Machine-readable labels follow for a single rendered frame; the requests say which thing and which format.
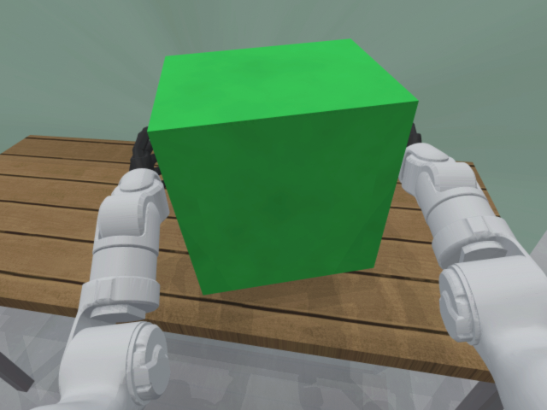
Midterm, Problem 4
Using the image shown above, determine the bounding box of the left robot hand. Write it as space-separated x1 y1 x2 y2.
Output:
129 126 166 188

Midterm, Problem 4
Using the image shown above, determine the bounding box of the carton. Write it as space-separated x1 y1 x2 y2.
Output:
147 38 419 296

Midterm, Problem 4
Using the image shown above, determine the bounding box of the robot left forearm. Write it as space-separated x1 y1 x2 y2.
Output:
59 168 170 395

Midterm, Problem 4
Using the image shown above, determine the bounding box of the table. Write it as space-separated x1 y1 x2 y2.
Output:
0 135 504 410

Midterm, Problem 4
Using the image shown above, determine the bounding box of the right robot hand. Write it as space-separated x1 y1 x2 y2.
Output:
406 123 421 148

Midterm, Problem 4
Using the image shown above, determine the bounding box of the right robot upper arm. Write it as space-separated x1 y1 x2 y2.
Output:
439 255 547 410

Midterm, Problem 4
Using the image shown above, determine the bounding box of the left robot upper arm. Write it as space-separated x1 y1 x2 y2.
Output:
30 321 170 410

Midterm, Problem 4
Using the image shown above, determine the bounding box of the robot right forearm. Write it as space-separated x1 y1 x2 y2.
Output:
398 143 547 283

